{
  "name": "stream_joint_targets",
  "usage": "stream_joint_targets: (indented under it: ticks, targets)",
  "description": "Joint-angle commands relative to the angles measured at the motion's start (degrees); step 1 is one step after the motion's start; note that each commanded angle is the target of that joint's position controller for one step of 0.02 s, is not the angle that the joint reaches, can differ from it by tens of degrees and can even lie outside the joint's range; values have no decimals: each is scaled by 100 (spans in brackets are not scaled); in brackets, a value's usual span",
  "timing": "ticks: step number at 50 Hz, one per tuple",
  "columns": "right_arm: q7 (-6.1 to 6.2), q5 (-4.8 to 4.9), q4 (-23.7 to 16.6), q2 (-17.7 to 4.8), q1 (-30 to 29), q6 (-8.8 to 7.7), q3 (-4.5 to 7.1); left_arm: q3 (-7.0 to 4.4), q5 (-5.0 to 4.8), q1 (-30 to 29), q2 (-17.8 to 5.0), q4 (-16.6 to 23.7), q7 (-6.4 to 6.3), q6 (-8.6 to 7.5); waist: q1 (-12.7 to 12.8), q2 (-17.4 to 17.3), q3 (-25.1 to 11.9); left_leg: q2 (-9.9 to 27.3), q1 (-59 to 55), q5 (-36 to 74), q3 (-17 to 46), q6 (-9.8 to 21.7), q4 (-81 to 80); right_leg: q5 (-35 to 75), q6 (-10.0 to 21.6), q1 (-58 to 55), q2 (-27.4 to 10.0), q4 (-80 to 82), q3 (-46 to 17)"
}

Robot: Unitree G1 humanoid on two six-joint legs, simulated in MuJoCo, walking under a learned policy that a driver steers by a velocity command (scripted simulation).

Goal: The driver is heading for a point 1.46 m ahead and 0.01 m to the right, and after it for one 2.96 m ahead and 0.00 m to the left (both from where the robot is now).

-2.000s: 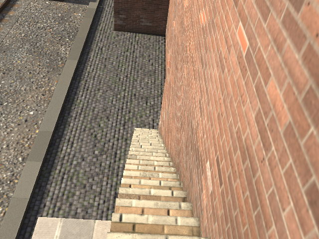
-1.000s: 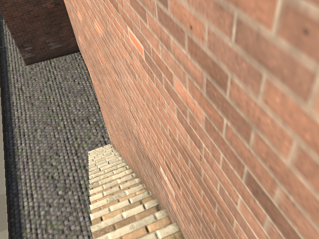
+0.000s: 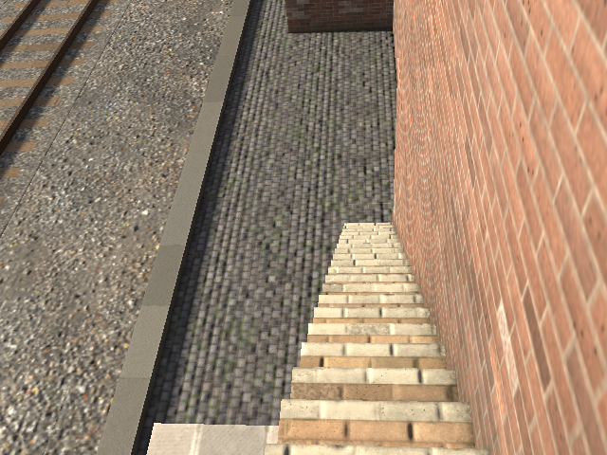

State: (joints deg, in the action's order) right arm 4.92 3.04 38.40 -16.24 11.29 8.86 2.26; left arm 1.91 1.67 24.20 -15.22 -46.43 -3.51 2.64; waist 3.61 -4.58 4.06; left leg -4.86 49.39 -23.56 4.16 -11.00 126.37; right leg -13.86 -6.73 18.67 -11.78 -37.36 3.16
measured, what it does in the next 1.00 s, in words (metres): goes down: left foot 0.20 m higher, then right foot 0.41 m lower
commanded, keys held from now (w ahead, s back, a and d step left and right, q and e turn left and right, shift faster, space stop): q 0.12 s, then w+q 0.16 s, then w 0.72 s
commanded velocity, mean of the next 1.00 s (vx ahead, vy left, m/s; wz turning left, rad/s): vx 0.33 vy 0.00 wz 0.30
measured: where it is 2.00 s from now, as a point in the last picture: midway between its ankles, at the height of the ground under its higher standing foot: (360, 440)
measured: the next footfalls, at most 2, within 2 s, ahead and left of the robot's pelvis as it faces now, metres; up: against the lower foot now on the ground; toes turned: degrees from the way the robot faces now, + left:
left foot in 0.08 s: -0.01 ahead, +0.16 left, +0.20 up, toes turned -3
right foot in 0.72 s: +0.40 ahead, -0.20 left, -0.20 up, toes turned +16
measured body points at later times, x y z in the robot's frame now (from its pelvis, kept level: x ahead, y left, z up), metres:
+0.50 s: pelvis +0.12 +0.00 +0.10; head +0.13 +0.02 +0.55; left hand +0.27 +0.33 +0.05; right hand +0.22 -0.29 +0.01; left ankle -0.05 +0.16 -0.51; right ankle +0.29 -0.11 -0.58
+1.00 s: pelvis +0.37 -0.02 -0.23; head +0.35 -0.04 +0.22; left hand +0.20 +0.12 -0.38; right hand +0.64 -0.13 -0.31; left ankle +0.36 +0.17 -0.89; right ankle +0.36 -0.21 -0.92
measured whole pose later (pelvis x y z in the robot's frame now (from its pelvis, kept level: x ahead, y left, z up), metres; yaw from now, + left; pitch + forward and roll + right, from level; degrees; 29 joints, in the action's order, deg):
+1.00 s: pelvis +0.37 -0.02 -0.23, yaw +14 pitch -2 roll +2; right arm -1.4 2.4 34.5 -9.1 6.2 2.1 0.2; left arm 1.1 -2.7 33.9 -5.5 -56.2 -3.1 0.7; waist 10.2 0.8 -0.5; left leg 1.2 31.6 -9.1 4.3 -3.9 61.5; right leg -33.3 -4.4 16.7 -7.3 -51.5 -5.7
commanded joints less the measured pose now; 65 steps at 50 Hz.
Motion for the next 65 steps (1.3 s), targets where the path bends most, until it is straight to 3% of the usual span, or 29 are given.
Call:
stream_joint_targets:
  ticks: [1,5,7,8,10,12,15,18,22,24,29,34,35,36,37,38,39,40,41,42,43,46,49,51,53,56,59,61,65]
  targets:
    - [-56,-249,-1085,18,-709,-232,-163,-326,-127,-289,-1363,545,-339,-162,-129,2609,-276,602,-1,-170,167,40,-1352,1616,1522,-298,-1264,1082,-687]
    - [-389,-241,-950,-163,-281,-786,-139,-691,-485,-200,-1696,878,-368,-9,-306,1719,-1258,876,-1921,-2371,898,878,-4265,1852,715,220,-362,-1006,357]
    - [-489,-349,-545,-2294,984,-995,326,-681,-495,-3727,-1752,2479,-136,51,-1931,-2978,1537,973,-1700,-704,4181,1605,-10206,-2412,508,4642,1070,-3319,626]
    - [-489,-324,-410,-2352,1776,-1165,347,-672,-427,-5091,-1626,3028,-111,-82,-2537,-3415,2253,642,-1761,-1975,5274,1604,-11227,-2638,738,6143,1081,-3771,-292]
    - [-98,-190,-573,-1838,1246,-1266,256,-707,-506,-4576,-1242,2868,149,-429,-1843,-3151,1861,514,-2421,-4146,5464,1687,-10260,-1198,1130,7002,1255,-3219,-1333]
    - [131,-334,-798,-1342,-263,-1017,157,-1017,-557,-2200,-1618,1792,423,-725,-292,-3248,-285,596,-2709,-3352,4405,1814,-8631,1005,1150,4697,1212,-2479,-1443]
    - [49,-110,-854,-674,-872,-678,-83,-968,-188,-506,-1162,923,471,-623,637,-714,-1263,615,-197,-2841,2284,1747,-6989,4085,705,36,1696,-3256,-296]
    - [-39,23,-610,-677,222,-786,-22,-704,-91,-2073,-868,1478,499,-421,-275,-13,-509,394,-1921,-2223,2039,1399,-6981,3117,672,1468,1331,-1989,-584]
    - [6,23,-26,-551,1813,-1043,121,-780,-365,-3061,-1008,1668,717,-598,-935,140,-14,718,-4819,-1418,2559,1757,-6673,2880,658,4261,866,-817,-1312]
    - [15,71,76,-615,1623,-1125,157,-776,-321,-2784,-907,1604,765,-639,-685,-471,-19,901,-4695,-915,2719,1835,-6595,3121,873,4141,654,-661,-1557]
    - [118,42,-140,-379,1178,-947,187,-588,-395,-900,-613,917,615,-505,-266,333,-188,199,-1704,-1838,1576,1274,-4908,4924,1288,127,390,988,-1423]
    - [-202,242,-94,-51,-21,-926,148,-745,-225,2726,-1076,-499,422,-609,1386,848,-626,-908,-886,-2983,236,343,-1299,6813,1354,-2839,-23,1665,-1026]
    - [-282,402,-85,79,-295,-881,144,-634,-49,3428,-1100,-769,474,-594,1694,1550,-787,-1072,-332,-3501,336,104,-43,5907,1244,-3601,-164,869,-1067]
    - [-363,157,-181,330,-482,-740,137,-360,-101,3525,-685,-1037,482,-374,1545,2320,-127,-921,343,-3000,698,131,259,5762,259,-2960,294,159,-379]
    - [-436,-50,-654,954,1386,-715,5,-634,-565,2319,-2162,-873,467,-295,-459,5879,-198,-451,992,-2188,1027,397,-353,6122,722,-2839,-415,157,-1839]
    - [-566,-6,-401,1016,1761,-770,-193,-560,-706,913,-1758,-460,369,-115,-1073,5773,-396,474,1223,-1606,1154,535,-1828,4311,1477,-2087,-826,57,-2697]
    - [-618,370,-553,827,1158,-902,-275,-780,-673,645,-2199,-420,272,-93,-877,5643,-756,941,1928,-1363,1168,685,-2087,1505,2460,-2121,-1832,634,-4638]
    - [-545,530,-430,545,493,-761,-225,-640,-465,542,-1614,-354,100,-235,-455,3600,-513,811,1307,-1476,1054,709,-1462,-189,2593,-915,-1539,1545,-5442]
    - [-501,506,-699,275,56,-804,-156,-662,-626,758,-1637,-444,128,-453,-256,3304,-50,426,1661,-2406,758,895,-1520,-570,2791,-738,-1545,1869,-5733]
    - [-454,514,-751,19,-529,-776,-15,-642,-387,379,-1501,-277,11,-655,31,2155,763,702,1999,-127,1626,1041,-3019,-1647,2469,-190,-1320,1069,-5156]
    - [-437,290,-693,-15,-735,-746,6,-556,-334,536,-1165,-506,-60,-667,228,2181,917,664,1681,-195,1047,1085,-3413,-832,2160,33,-982,532,-4203]
    - [-544,48,-613,661,-268,-612,-208,-181,-597,342,-133,-369,-209,-372,-133,1021,990,558,-509,2784,-36,750,-6049,-2116,1549,1662,171,605,-2167]
    - [-731,-59,-596,987,-276,-721,-276,-457,-322,376,-770,-474,39,-224,-64,1125,318,260,-3790,1180,-708,584,-7720,-652,1444,1683,132,1041,-1569]
    - [-585,-352,-49,465,1136,-823,16,-593,-508,-167,-810,-283,167,-586,-760,1138,-170,157,-4852,1731,-697,1164,-7555,1030,1524,1657,367,-224,-1094]
    - [-693,-237,360,-254,2510,-908,258,-603,-474,-74,-420,-251,57,-668,-1162,-1360,-426,1511,-5611,3269,2194,2734,-9442,-2063,865,3026,1784,-4405,-1234]
    - [-871,-126,756,-260,2169,-1031,282,-457,-772,-929,173,236,-118,-525,-659,-866,-45,2469,-4855,1791,3309,3020,-9751,-1656,1300,4638,1527,-4560,-2541]
    - [-659,-257,579,423,824,-1207,92,-534,-337,-190,58,-37,227,-289,147,-728,-325,1808,-3197,695,1586,2224,-8747,1175,1313,3096,1286,-3163,-2304]
    - [-288,-282,787,85,968,-1333,211,-581,-152,-345,-10,30,521,-276,159,220,-247,1459,-1786,-602,686,1930,-8723,4274,1216,1480,1355,-1482,-1637]
    - [-179,-273,811,-147,399,-1293,209,-635,-389,-414,-145,103,561,-211,337,-194,-265,1230,-770,-694,-154,1629,-8073,4972,923,-981,1387,-677,-691]
Over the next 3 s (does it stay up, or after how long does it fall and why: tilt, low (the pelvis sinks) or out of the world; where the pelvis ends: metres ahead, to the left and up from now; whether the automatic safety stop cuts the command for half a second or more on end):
stays up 1.11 0.08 -0.91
